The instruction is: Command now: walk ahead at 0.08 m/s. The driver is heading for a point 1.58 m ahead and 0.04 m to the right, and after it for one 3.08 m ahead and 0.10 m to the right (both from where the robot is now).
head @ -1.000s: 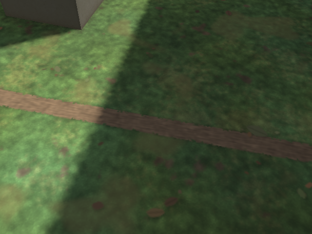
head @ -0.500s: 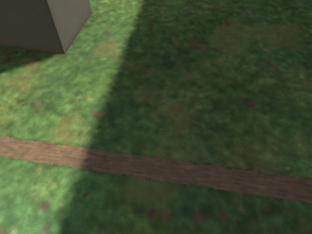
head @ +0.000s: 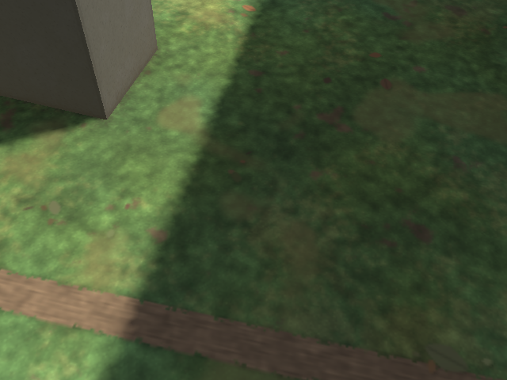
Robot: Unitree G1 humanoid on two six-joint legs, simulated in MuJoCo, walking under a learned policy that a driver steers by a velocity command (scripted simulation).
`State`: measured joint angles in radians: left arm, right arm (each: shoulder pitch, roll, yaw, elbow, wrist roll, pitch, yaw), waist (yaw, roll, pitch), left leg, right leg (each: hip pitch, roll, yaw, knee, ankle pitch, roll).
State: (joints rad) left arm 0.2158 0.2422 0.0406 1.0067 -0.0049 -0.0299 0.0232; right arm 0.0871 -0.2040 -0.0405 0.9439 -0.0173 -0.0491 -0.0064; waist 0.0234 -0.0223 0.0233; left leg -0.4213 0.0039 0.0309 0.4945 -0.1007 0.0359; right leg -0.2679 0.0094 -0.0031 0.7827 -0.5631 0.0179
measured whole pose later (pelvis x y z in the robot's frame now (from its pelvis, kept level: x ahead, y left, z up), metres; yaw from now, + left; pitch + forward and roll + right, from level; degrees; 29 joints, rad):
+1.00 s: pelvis +0.06 -0.03 +0.01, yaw +1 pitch -1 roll +0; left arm 0.29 0.18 0.02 1.10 0.01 -0.01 0.04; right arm 0.14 -0.20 -0.04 1.12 0.00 0.02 -0.04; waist 0.00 0.01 0.04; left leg -0.28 0.02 0.00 0.50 -0.20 -0.01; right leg -0.12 -0.01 -0.03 0.48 -0.34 0.00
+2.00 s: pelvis +0.27 +0.01 +0.00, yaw +1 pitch +2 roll +1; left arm 0.01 0.23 0.05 0.89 -0.03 -0.08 -0.03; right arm 0.47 -0.18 -0.02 1.10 0.00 -0.09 -0.02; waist -0.09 -0.03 0.00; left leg 0.13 -0.03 0.07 0.16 -0.32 0.03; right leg -0.68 -0.09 -0.03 0.65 0.02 -0.04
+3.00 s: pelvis +0.85 +0.04 +0.02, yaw +1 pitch +2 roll +1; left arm 0.10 0.27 0.07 0.90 -0.01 -0.08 0.01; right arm 0.35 -0.23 -0.05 1.00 0.00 -0.09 0.00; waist -0.06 -0.04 -0.01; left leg -0.08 -0.06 0.07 0.22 -0.17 0.07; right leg -0.70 -0.15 0.04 0.84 -0.03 -0.01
